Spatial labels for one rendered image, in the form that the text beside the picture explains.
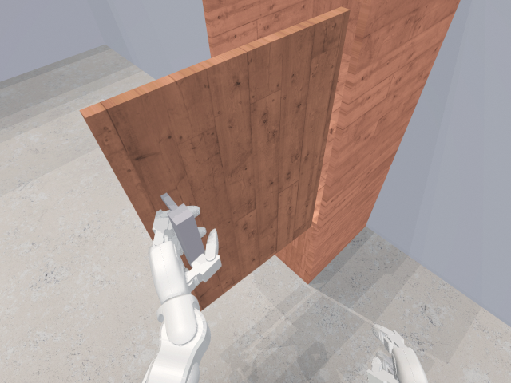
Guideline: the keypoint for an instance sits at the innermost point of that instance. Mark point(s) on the cupboard door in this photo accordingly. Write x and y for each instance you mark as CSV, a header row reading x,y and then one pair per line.
x,y
241,135

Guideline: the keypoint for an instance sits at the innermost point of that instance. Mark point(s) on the robot left forearm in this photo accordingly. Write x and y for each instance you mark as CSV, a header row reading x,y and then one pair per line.
x,y
184,337

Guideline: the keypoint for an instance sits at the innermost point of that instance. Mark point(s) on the robot left hand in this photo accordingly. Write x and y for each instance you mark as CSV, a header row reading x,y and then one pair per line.
x,y
166,265

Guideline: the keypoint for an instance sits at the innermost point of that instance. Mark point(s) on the robot right hand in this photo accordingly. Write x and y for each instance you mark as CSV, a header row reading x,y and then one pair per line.
x,y
403,367

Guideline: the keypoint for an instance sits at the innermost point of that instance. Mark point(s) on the handle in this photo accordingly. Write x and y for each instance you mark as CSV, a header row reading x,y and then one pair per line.
x,y
184,225

